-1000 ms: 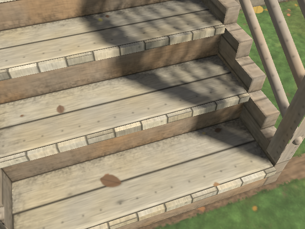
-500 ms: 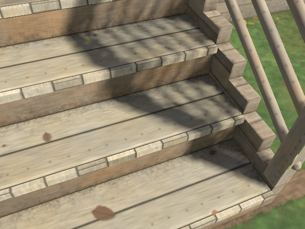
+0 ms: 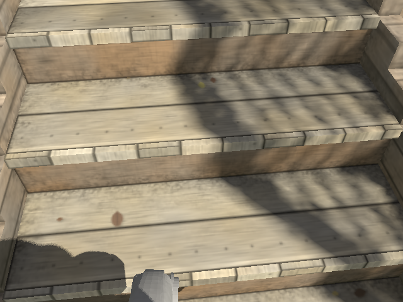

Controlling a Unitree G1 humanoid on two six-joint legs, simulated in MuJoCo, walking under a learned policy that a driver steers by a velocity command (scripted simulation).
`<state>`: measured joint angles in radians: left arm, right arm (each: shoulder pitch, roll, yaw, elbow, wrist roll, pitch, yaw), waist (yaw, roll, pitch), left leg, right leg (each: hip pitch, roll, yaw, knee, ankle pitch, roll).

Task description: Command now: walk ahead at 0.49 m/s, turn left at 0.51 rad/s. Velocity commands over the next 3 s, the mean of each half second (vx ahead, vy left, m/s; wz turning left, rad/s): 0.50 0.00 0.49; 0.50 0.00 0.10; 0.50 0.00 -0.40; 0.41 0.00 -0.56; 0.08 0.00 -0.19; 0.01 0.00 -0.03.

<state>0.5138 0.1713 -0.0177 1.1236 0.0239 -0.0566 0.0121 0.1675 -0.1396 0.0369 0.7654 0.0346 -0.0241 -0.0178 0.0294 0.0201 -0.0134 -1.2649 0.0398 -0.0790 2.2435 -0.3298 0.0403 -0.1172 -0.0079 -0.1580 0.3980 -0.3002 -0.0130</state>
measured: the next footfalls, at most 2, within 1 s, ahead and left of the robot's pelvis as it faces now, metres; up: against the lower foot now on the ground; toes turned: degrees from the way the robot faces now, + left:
left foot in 0.18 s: +0.26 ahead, +0.14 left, +0.17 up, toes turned +12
right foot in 0.72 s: +0.57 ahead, +0.06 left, +0.34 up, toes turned +14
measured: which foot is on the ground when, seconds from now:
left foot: up 0.00-0.16, down 0.18-0.74, up 0.76-1.00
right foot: down 0.00-0.18, up 0.20-0.70, down 0.72-1.00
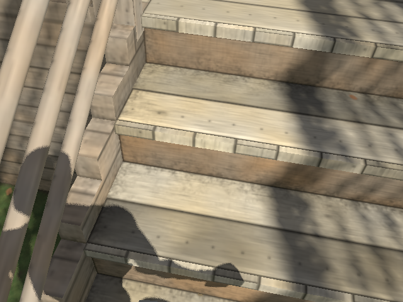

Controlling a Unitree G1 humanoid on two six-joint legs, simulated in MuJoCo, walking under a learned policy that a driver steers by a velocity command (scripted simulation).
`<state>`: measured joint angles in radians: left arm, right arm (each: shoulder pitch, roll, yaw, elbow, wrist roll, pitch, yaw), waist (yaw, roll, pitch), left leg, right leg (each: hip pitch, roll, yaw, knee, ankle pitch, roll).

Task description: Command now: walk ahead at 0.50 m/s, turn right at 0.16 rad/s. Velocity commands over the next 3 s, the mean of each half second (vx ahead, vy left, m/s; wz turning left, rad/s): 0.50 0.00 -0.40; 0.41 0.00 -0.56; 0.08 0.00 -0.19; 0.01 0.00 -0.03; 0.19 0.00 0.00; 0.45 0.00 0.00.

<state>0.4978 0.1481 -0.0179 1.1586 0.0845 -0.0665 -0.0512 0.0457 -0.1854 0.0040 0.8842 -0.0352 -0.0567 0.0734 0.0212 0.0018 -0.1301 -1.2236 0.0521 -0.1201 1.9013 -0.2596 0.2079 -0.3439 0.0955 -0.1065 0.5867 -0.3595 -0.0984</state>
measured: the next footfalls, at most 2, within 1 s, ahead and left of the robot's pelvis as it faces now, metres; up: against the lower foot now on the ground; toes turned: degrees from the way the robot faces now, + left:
left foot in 0.20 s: +0.29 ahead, +0.11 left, +0.17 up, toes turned -1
right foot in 0.82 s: +0.56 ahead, -0.25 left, +0.34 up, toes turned -29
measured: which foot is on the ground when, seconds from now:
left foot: up 0.00-0.18, down 0.20-0.86, up 0.88-1.00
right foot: down 0.00-0.22, up 0.24-0.80, down 0.82-1.00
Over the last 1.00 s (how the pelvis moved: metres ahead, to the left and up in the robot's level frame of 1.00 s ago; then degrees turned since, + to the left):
0.55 0.12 0.32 17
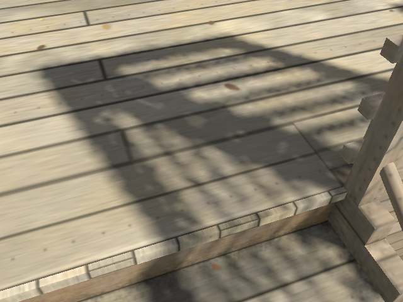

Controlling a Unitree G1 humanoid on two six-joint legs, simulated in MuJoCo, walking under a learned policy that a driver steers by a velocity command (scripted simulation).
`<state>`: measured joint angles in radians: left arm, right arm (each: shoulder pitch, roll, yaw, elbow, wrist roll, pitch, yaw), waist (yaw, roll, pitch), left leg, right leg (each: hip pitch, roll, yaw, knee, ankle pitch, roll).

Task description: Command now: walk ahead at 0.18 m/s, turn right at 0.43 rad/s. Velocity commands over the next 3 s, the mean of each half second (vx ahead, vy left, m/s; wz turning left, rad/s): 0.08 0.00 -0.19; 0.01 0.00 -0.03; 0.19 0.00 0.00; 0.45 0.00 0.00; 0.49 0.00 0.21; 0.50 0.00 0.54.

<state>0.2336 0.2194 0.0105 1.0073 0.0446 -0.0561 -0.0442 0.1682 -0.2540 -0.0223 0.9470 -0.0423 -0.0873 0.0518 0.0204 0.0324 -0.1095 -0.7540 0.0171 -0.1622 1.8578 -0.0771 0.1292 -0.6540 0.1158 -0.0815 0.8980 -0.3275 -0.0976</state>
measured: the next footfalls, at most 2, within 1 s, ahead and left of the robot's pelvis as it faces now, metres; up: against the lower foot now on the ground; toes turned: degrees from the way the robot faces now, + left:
left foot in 0.42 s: +0.30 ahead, +0.18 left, +0.17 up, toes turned -2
right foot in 0.98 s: +0.14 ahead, -0.05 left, +0.00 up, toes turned -9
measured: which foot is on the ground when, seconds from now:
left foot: up 0.00-0.40, down 0.42-0.98, up 1.00-1.00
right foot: down 0.00-0.46, up 0.48-0.96, down 0.98-1.00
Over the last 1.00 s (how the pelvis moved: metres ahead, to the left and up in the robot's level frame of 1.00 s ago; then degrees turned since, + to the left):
0.50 -0.13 0.30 -30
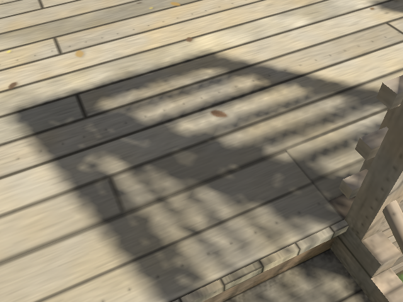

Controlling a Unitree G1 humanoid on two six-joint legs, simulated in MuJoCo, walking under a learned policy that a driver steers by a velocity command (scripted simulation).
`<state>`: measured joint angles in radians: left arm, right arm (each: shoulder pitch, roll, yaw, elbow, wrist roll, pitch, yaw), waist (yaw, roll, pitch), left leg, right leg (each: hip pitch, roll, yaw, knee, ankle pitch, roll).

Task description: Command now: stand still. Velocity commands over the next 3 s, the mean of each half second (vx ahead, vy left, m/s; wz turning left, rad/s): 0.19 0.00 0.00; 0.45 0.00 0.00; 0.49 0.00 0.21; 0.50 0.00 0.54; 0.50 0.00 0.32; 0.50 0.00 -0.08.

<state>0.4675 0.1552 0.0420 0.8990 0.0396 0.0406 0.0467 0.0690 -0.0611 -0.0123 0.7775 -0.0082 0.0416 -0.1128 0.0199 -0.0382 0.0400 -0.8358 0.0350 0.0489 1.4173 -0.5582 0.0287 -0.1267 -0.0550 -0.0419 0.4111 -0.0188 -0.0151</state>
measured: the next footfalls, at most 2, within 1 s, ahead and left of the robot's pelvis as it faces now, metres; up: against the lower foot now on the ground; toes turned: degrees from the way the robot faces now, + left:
left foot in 0.54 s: +0.14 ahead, +0.17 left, +0.17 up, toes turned +7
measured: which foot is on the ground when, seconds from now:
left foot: up 0.00-0.52, down 0.54-1.00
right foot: down 0.00-0.56, up 0.58-1.00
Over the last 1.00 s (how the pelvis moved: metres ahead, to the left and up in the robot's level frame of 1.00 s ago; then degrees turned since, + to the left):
0.15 0.04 0.08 -5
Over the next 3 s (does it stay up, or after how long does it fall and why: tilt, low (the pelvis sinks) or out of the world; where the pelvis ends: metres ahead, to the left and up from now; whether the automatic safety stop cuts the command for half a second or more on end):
stays up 1.32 0.33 0.32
